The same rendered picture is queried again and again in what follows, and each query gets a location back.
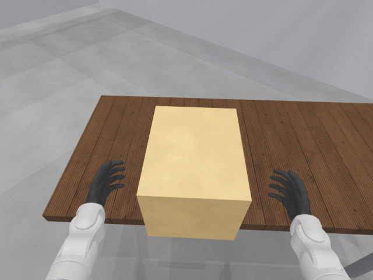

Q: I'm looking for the table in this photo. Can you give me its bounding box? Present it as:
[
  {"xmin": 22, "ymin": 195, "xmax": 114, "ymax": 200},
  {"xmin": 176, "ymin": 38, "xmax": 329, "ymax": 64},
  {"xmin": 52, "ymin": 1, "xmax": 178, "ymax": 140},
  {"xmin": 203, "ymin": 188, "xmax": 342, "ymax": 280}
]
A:
[{"xmin": 42, "ymin": 95, "xmax": 373, "ymax": 278}]

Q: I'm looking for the left robot forearm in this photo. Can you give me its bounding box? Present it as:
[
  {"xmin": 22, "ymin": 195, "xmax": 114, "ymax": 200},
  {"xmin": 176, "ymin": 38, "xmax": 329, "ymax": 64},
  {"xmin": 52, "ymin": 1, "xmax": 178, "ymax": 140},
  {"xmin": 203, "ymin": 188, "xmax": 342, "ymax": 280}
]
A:
[{"xmin": 45, "ymin": 203, "xmax": 105, "ymax": 280}]

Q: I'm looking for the robot left hand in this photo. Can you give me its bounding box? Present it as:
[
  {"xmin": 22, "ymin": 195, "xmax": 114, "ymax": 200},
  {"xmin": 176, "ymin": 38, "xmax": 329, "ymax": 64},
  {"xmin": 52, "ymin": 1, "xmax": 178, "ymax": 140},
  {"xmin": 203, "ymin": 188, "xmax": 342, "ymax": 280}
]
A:
[{"xmin": 85, "ymin": 160, "xmax": 125, "ymax": 207}]

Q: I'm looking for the carton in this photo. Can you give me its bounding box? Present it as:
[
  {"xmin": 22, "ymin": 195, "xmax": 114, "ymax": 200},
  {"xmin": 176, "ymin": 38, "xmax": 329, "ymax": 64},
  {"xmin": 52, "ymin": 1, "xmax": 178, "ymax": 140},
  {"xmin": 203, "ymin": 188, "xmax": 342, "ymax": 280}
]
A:
[{"xmin": 136, "ymin": 106, "xmax": 252, "ymax": 240}]

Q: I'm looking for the right robot forearm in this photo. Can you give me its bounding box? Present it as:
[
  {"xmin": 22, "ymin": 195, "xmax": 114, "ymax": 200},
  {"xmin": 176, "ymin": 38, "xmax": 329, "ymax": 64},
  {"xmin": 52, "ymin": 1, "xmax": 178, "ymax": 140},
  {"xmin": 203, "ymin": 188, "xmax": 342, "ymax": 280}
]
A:
[{"xmin": 290, "ymin": 214, "xmax": 351, "ymax": 280}]

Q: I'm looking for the robot right hand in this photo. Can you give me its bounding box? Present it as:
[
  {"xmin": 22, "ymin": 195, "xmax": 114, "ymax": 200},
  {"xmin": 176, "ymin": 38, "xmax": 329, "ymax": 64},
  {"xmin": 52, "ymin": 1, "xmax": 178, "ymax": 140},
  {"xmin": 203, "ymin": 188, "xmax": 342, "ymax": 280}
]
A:
[{"xmin": 268, "ymin": 169, "xmax": 312, "ymax": 221}]

